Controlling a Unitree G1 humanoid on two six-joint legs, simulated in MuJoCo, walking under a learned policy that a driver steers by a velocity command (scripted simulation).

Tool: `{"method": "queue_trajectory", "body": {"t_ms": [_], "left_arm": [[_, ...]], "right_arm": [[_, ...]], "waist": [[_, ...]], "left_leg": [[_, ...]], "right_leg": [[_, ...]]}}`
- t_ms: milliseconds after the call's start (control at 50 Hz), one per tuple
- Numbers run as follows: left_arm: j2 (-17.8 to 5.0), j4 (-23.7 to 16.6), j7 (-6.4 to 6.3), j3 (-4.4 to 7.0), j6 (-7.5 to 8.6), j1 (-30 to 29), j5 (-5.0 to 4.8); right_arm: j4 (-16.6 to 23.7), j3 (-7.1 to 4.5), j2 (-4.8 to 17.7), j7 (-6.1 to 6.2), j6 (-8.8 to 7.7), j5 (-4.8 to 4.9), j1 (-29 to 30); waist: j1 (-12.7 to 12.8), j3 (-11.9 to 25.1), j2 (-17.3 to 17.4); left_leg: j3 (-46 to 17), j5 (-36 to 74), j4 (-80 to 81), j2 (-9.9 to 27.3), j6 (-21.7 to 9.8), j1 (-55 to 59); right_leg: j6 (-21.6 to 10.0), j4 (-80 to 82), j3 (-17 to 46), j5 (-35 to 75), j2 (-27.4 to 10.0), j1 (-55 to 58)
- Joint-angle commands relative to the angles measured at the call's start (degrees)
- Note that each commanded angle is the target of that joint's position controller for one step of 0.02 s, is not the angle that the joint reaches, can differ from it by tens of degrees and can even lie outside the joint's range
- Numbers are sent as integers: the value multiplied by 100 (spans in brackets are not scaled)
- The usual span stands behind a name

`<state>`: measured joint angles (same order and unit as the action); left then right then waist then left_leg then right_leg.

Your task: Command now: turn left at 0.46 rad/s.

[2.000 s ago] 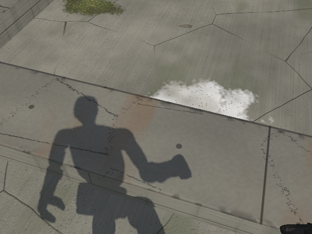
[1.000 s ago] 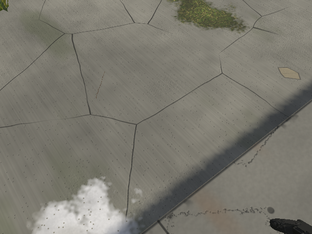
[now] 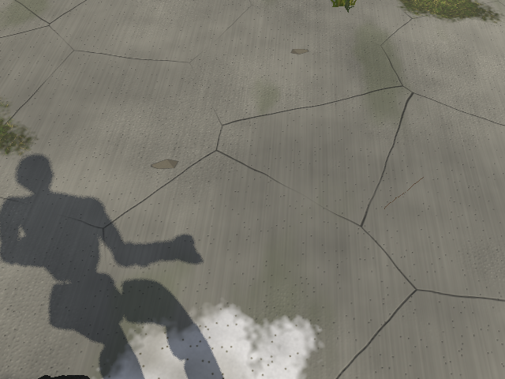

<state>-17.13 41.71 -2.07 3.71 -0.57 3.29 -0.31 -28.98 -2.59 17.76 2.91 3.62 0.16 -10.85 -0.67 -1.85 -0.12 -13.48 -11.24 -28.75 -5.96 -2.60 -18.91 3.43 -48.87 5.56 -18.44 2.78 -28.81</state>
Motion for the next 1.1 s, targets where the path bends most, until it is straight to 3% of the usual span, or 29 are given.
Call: {"method": "queue_trajectory", "body": {"t_ms": [20,80,120,140,160,180,220,260,300,360,440,520,560,580,600,620,640,680,720,760,800,840,960,980,1000,1020,1040,1060,1100], "left_arm": [[-351,-489,81,12,122,-299,-20],[-354,-465,166,-26,161,-16,-30],[-9,-327,256,-158,201,394,38],[-65,-336,277,-191,208,309,141],[-571,-501,237,-140,191,126,188],[-701,-544,218,-128,172,-278,133],[-888,-583,171,-14,81,-41,-16],[-1165,-561,51,116,-3,523,-75],[-1124,-627,-57,170,-18,937,-33],[-890,-840,-141,178,-125,619,-178],[-909,-918,-191,249,-296,666,-203],[-1050,-991,-141,338,-315,648,-265],[-884,-983,-131,287,-311,746,-347],[-454,-840,-77,188,-312,1385,-237],[-815,-984,-56,330,-203,1263,-238],[-1233,-884,-48,433,-165,1214,-194],[-1314,-708,-82,448,-195,1240,-163],[-919,-565,-170,307,-298,1361,-33],[-636,-678,-202,165,-246,1127,-42],[-320,-716,-190,1,-191,943,25],[-316,-892,-170,-47,-126,369,45],[-429,-938,-157,-39,-52,183,-41],[-421,-826,-20,-55,184,422,-127],[-441,-750,30,-40,226,722,-142],[-415,-609,76,-15,262,1110,-171],[-565,-465,70,46,261,1529,-184],[-886,-538,26,94,211,1637,-82],[-1116,-667,100,159,282,1321,218],[-583,-866,85,20,459,661,136]], "right_arm": [[325,-219,844,-25,-14,-41,-21],[233,-129,700,-70,9,-20,143],[69,79,190,-94,-13,7,324],[-165,111,90,-130,-74,-59,-53],[-255,53,292,-137,-157,-203,-401],[-208,8,399,-128,-212,-261,-398],[-143,-97,721,-30,-286,-203,455],[-83,-100,551,0,-311,-128,783],[-183,-160,571,12,-317,-43,673],[-312,-152,345,27,-305,22,444],[-330,-92,116,-25,-385,69,590],[-502,-199,412,-158,-515,138,142],[-664,-287,634,-143,-509,95,-225],[-521,-296,898,-85,-419,-29,100],[-445,-322,1017,-124,-406,-365,309],[-316,-271,798,-105,-416,-381,596],[-298,-169,478,-88,-428,-311,740],[-328,-49,306,-62,-426,-102,675],[-413,78,140,-81,-431,-99,395],[-518,226,-156,-142,-462,-67,325],[-601,12,467,-138,-387,87,-33],[-663,-178,963,-101,-270,104,-477],[-509,-306,883,56,-97,217,-394],[-478,-331,863,69,-78,281,-300],[-414,-328,816,82,-60,359,-78],[-329,-261,605,58,-84,355,25],[-306,-129,71,-14,-143,281,-243],[-61,-179,242,-44,-293,273,0],[-222,-304,657,-132,-362,244,-184]], "waist": [[-182,846,916],[-110,924,926],[172,1023,777],[10,957,507],[-331,798,-160],[-575,484,-957],[-16,287,-999],[297,287,-1061],[434,436,-779],[156,508,-679],[200,699,-992],[73,932,-1325],[-49,1038,-860],[359,1083,670],[338,625,1631],[352,360,1099],[366,167,638],[284,75,512],[174,104,531],[199,212,684],[-125,82,940],[-293,146,1006],[-58,597,1011],[100,872,892],[364,945,771],[564,977,374],[514,888,-794],[442,211,-1264],[186,-241,-1015]], "left_leg": [[-1470,2177,480,1524,-1008,924],[-1521,2422,355,1516,-980,1018],[-1176,1873,328,1294,-680,714],[-871,1092,359,1074,-400,529],[-282,-277,-198,535,-72,298],[182,-806,53,330,240,305],[573,-518,-165,273,395,94],[795,-1027,-811,91,512,-685],[587,-2114,-2659,-16,701,-1257],[529,-1716,-2916,78,717,-1228],[685,-1314,-1385,-86,633,-594],[573,-609,240,-7,512,538],[444,396,1260,655,191,1795],[-633,1360,1121,1931,-303,2351],[-1630,1486,1321,2775,-915,1423],[-1273,1074,1417,2703,-1012,1124],[-769,724,1331,2230,-846,771],[-353,1095,1221,1895,-898,697],[-181,1566,1195,1701,-1113,681],[-177,1356,1165,1496,-1080,1096],[-488,1483,1020,1417,-1030,1498],[-925,1793,856,1533,-1105,1743],[-1815,2785,754,1586,-1113,1906],[-1798,1613,787,1439,-994,1637],[-1683,-86,760,1184,-798,813],[-1279,-1937,327,807,-445,-680],[-33,-2527,-1419,47,-48,-1974],[263,-2011,-2294,308,54,-2885],[399,-1092,-3194,701,236,-3115]], "right_leg": [[-102,267,-37,-204,-117,194],[-183,891,-93,-220,-240,671],[-316,2573,-141,1064,-438,1828],[-453,2900,159,1906,-620,2252],[-756,2837,896,2842,-1199,2265],[-1352,2947,1325,2793,-1503,1675],[-1416,3113,1758,1717,-1322,1649],[-1658,3051,2352,1931,-1504,2231],[-1940,3059,2804,2458,-1744,2483],[-1559,3029,2360,2297,-1249,2243],[-1300,2948,2470,1874,-886,2252],[-1119,2892,3058,1706,-829,1961],[-727,2295,2674,425,-369,1067],[-405,785,1608,-1219,383,203],[-191,-230,944,-1860,514,-667],[-49,-1113,752,-1420,60,-675],[-6,-1501,669,-1024,35,-478],[126,-2359,575,-726,165,-471],[217,-2410,594,-580,208,-266],[313,-1160,404,-387,-197,-62],[398,-51,-52,-495,-282,-89],[413,382,-114,-887,-59,-23],[173,1565,249,-543,101,567],[50,2096,208,-227,73,1129],[-139,2883,77,389,10,2124],[-433,3093,306,542,-549,3582],[-885,3282,1762,-870,-1896,4197],[-1283,3787,2933,-1948,-2615,3214],[-1062,3852,2175,-1843,-2139,2958]]}}
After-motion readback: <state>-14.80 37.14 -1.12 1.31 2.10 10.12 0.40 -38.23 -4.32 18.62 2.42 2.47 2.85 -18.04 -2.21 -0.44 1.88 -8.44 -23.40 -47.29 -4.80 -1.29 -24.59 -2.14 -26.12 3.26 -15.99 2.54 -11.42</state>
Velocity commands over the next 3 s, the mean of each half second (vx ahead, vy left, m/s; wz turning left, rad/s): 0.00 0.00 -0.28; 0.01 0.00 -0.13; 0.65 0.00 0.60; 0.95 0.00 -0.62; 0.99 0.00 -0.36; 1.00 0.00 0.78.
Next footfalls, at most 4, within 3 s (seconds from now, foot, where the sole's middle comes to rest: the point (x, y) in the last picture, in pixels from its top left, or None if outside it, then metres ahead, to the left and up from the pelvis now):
0.14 right None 0.05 -0.15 -0.78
0.56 left None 0.05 0.09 -0.78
1.02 right None -0.03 -0.12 -0.78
1.50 left None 0.20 0.15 -0.78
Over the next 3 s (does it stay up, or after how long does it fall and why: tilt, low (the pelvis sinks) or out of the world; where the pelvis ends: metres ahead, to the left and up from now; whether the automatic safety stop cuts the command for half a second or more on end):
stays up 1.36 -0.20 -0.19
